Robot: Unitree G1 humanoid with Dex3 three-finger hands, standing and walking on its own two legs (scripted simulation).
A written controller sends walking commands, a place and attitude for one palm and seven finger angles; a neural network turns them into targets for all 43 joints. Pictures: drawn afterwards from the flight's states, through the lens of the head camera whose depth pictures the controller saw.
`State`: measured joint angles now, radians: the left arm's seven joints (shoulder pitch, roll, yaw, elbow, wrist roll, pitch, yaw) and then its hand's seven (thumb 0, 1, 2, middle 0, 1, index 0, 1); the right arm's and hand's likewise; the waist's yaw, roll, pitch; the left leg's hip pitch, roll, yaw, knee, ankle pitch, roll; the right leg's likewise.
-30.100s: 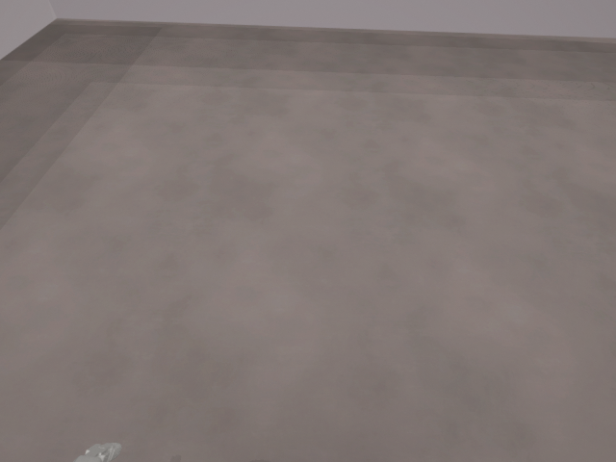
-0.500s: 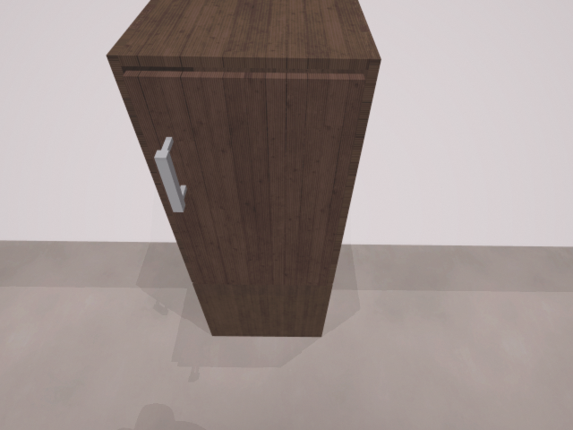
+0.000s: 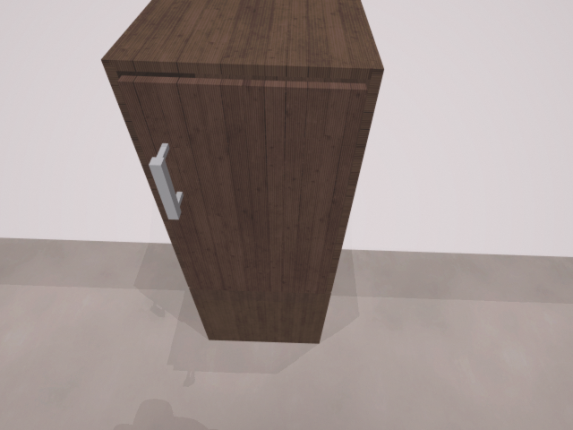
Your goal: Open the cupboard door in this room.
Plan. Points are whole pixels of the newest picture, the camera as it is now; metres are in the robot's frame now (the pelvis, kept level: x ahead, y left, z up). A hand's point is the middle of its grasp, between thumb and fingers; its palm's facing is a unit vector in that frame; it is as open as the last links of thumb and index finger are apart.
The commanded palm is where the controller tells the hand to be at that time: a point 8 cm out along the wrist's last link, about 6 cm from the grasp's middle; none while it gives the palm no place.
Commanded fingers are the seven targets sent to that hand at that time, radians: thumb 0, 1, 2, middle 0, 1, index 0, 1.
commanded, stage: shuffle to correct the standing spot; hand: left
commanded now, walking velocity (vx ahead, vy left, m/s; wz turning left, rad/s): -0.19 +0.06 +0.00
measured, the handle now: (169, 182) +0.48 +0.24 +0.06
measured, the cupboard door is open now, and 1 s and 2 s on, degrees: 0 0 0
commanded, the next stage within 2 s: come to a stop and stand still in 0.12 s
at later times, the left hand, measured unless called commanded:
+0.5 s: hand out of the picture +0.01 +0.20 -0.18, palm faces +0.06 -0.98 -0.21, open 7.3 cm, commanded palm none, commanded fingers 0.00 0.90 0.90 -0.20 -0.30 -0.20 -0.30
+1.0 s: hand out of the picture -0.02 +0.18 -0.18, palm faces +0.09 -0.98 -0.20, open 7.3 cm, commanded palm none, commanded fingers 0.00 0.90 0.90 -0.20 -0.30 -0.20 -0.30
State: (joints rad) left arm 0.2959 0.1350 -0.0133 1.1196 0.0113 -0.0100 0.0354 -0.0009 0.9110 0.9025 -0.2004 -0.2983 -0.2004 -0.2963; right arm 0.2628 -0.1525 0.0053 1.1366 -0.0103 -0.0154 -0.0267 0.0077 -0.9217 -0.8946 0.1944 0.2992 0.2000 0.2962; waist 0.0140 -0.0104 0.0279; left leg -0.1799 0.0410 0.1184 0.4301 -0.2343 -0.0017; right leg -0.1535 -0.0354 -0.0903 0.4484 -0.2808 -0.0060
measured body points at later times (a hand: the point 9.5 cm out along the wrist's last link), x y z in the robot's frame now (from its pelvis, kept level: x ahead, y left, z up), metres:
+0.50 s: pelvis -0.03 +0.01 -0.01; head -0.02 +0.02 +0.44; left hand +0.01 +0.25 -0.16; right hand +0.00 -0.22 -0.16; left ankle -0.01 +0.12 -0.74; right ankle -0.05 -0.10 -0.74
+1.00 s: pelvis -0.03 +0.00 -0.01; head -0.05 +0.00 +0.44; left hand -0.02 +0.23 -0.16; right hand +0.04 -0.23 -0.15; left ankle -0.01 +0.12 -0.74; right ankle -0.05 -0.10 -0.74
